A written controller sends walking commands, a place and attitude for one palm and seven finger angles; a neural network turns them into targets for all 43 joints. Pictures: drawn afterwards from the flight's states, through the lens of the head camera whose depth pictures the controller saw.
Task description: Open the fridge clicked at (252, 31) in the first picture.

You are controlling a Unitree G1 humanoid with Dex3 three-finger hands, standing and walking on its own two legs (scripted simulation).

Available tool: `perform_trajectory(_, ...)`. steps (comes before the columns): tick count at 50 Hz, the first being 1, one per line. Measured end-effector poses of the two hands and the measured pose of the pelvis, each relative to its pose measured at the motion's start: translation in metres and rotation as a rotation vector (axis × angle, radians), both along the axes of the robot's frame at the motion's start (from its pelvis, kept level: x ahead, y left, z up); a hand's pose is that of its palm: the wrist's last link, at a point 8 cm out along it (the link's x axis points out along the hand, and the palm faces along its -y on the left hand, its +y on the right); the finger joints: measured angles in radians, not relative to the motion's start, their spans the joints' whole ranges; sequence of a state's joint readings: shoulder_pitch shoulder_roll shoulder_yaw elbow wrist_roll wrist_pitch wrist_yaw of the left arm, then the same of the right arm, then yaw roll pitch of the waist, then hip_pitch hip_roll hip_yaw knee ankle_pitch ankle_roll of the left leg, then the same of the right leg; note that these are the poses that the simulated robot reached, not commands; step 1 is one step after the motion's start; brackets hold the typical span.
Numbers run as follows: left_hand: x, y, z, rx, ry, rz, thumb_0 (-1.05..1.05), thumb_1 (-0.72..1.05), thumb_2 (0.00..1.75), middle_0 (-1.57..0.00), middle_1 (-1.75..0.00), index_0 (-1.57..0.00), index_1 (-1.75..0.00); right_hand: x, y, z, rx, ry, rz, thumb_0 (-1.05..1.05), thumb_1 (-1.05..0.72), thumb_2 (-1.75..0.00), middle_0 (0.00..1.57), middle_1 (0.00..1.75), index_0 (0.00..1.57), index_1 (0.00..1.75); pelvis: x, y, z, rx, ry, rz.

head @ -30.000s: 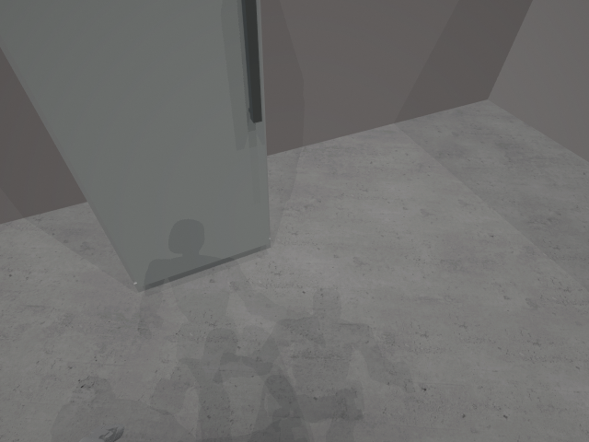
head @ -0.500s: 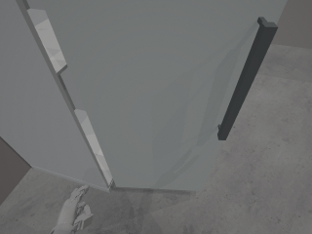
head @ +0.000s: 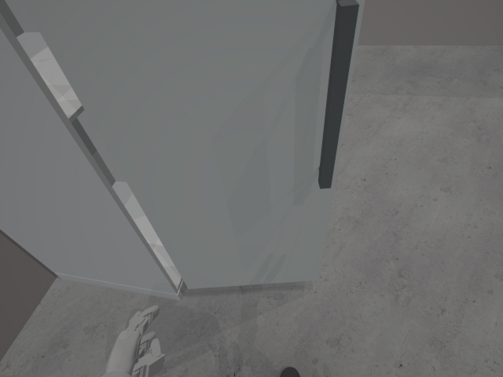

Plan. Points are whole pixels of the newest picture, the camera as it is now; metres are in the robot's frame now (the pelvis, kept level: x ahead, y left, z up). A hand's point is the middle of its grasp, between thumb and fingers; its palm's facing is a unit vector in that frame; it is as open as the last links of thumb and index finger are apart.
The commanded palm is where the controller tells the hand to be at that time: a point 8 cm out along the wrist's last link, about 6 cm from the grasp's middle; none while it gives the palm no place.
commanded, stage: step back with the hand held close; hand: right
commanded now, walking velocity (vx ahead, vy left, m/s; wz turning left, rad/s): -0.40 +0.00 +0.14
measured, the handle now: (331, 109) +0.56 -0.14 +0.13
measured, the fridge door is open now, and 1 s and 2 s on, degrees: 76 76 76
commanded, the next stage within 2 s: stop stepping back and stand still in 0.06 s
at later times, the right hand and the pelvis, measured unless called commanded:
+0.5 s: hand out of the picture +0.04 -0.29 +0.18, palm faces +0.28 +0.82 -0.49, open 7.4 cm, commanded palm +0.03 -0.33 +0.18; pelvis -0.15 -0.05 -0.02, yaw +7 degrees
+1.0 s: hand out of the picture -0.01 -0.36 +0.17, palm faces +0.45 +0.77 -0.45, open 7.4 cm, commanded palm -0.05 -0.39 +0.18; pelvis -0.20 -0.10 -0.01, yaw +3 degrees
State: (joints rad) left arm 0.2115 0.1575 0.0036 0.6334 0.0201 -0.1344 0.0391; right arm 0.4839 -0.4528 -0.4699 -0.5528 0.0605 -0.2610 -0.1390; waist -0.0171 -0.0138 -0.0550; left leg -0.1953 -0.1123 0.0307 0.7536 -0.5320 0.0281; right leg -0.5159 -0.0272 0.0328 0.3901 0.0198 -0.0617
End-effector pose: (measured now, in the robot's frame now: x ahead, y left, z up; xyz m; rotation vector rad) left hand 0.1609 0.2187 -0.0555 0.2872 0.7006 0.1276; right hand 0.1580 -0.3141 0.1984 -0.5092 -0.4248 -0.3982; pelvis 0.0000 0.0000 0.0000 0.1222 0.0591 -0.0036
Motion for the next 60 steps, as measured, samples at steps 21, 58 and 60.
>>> perform_trajectory(21,-0.163,-0.01,0.02,0.021,-0.055,0.158,0.01,0.9,0.89,-0.2,-0.3,-0.2,-0.3,-0.09,-0.007,-0.006,-0.011,0.145,0.192,0.02,-0.89,-0.9,0.21,0.3,0.21,0.3,-0.12,-0.043,0.006,-0.043,-0.097,0.091)
perform_trajectory(58,-0.211,-0.076,-0.028,0.015,-0.027,0.118,0.01,0.91,0.89,-0.2,-0.3,-0.2,-0.3,-0.167,-0.098,-0.032,0.063,0.07,-0.032,0.02,-0.89,-0.9,0.21,0.3,0.21,0.3,-0.191,-0.114,-0.019,-0.139,-0.105,0.045)
perform_trajectory(60,-0.201,-0.086,-0.022,-0.022,-0.053,0.093,0.01,0.91,0.9,-0.2,-0.3,-0.2,-0.29,-0.158,-0.09,-0.025,0.043,0.076,-0.002,0.02,-0.89,-0.9,0.21,0.3,0.21,0.3,-0.188,-0.111,-0.014,-0.139,-0.099,0.034)
